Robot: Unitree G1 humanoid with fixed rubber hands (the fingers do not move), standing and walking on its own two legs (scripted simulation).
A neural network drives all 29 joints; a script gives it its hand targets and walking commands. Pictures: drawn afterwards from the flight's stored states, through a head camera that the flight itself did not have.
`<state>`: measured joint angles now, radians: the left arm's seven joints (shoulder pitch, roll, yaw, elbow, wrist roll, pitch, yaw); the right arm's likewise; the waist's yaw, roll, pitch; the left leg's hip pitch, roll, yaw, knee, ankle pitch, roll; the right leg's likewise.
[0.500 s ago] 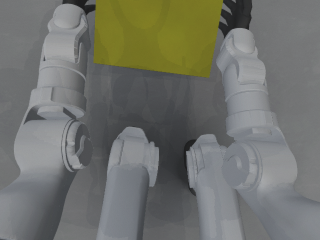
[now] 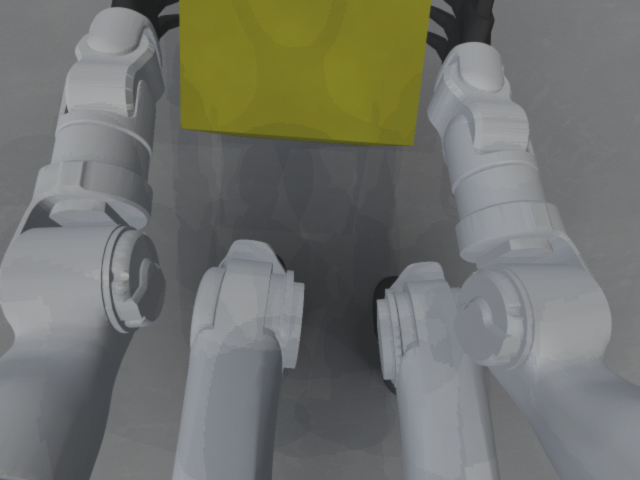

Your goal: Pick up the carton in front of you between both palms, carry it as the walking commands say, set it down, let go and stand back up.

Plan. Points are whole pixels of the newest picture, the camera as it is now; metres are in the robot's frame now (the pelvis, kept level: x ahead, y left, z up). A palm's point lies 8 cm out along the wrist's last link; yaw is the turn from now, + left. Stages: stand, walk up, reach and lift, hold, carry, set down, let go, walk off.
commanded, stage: set down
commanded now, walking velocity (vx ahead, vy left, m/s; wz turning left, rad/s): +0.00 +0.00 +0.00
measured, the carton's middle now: (305, 50) +0.53 +0.10 -0.25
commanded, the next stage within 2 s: none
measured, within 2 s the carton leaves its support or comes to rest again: neither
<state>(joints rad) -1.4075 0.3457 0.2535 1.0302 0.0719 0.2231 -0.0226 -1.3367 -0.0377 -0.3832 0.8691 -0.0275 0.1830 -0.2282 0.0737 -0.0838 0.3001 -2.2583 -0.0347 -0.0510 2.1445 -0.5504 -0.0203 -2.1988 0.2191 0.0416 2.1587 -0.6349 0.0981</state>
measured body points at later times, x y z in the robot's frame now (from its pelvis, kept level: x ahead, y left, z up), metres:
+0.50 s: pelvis +0.00 +0.00 -0.01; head +0.36 +0.06 +0.24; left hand +0.53 +0.25 -0.19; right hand +0.55 -0.06 -0.18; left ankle +0.11 +0.12 -0.35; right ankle +0.10 -0.12 -0.35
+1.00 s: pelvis -0.01 +0.01 -0.02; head +0.36 +0.06 +0.21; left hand +0.53 +0.30 -0.21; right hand +0.55 -0.10 -0.21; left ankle +0.11 +0.12 -0.35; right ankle +0.10 -0.12 -0.35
